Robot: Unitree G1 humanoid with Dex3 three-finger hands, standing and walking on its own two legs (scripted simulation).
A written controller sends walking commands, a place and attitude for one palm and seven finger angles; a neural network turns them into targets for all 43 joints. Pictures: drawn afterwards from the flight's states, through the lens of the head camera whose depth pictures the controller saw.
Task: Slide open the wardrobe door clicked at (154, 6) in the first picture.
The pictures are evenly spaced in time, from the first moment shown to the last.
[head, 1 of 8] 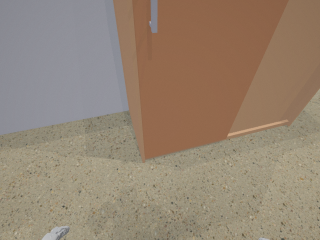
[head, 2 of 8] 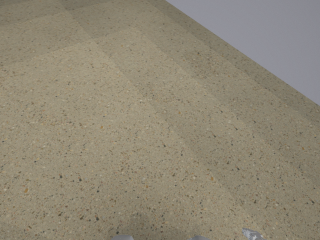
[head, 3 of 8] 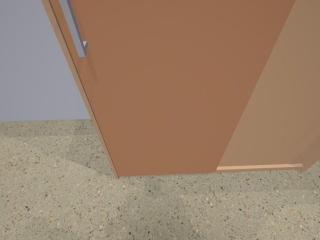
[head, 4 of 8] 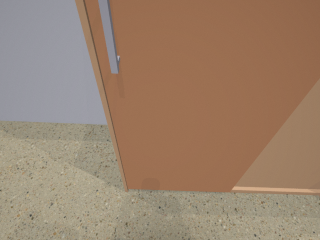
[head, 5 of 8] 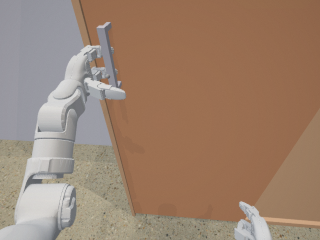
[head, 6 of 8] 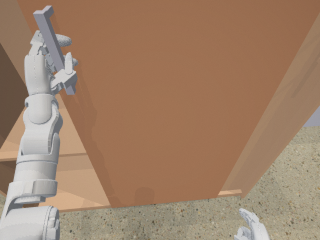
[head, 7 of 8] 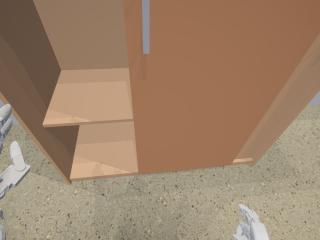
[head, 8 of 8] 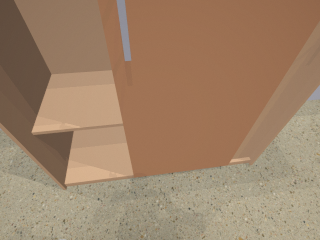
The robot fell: no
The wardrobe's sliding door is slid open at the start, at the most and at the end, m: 0.00 0.44 0.43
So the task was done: yes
